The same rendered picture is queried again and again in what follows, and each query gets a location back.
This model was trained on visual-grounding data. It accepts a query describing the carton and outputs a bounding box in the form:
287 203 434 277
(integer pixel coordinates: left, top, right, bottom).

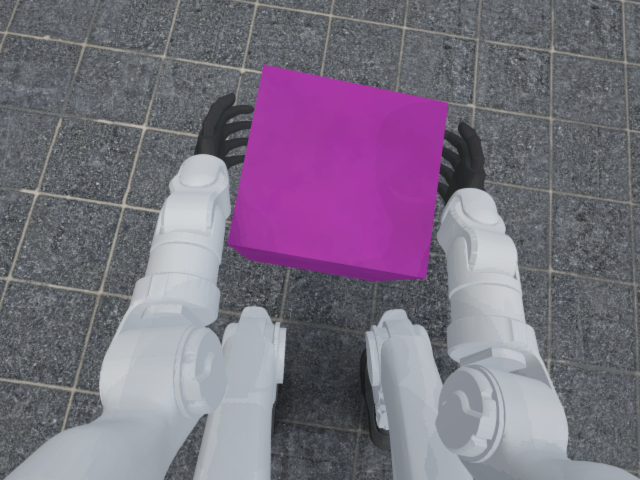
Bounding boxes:
227 65 448 281

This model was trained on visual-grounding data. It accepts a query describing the right robot upper arm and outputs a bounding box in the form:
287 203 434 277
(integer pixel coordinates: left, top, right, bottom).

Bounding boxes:
435 365 640 480

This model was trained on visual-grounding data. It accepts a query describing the right robot hand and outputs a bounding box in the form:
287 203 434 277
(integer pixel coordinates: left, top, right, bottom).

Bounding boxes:
437 122 486 206

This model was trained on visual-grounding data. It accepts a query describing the left robot upper arm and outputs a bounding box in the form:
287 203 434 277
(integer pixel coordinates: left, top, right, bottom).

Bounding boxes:
3 324 227 480

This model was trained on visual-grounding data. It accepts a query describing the left robot forearm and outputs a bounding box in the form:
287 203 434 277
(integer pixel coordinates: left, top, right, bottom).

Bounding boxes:
99 154 231 405

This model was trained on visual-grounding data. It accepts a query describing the right robot forearm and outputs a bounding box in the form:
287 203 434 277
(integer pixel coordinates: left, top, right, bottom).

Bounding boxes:
437 188 566 416

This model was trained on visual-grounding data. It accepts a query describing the right robot shin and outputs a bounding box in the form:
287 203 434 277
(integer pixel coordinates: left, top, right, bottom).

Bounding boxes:
372 309 433 428

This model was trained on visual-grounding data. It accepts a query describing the robot left foot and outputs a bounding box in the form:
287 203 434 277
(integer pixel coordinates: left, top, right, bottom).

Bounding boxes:
271 383 281 439

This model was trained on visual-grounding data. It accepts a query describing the left robot hand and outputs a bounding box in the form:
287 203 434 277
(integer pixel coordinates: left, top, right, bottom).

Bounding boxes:
193 93 254 170

